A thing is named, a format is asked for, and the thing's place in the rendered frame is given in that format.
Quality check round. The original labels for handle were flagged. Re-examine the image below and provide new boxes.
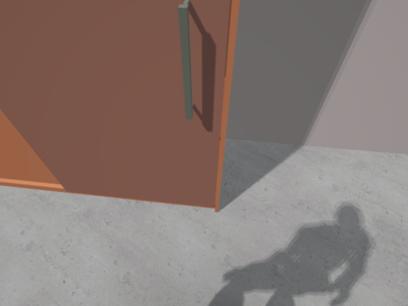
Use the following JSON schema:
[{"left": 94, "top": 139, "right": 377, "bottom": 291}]
[{"left": 178, "top": 0, "right": 193, "bottom": 120}]

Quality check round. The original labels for wardrobe door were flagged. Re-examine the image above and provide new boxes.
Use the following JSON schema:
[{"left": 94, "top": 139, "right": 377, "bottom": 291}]
[
  {"left": 0, "top": 109, "right": 60, "bottom": 184},
  {"left": 0, "top": 0, "right": 230, "bottom": 207}
]

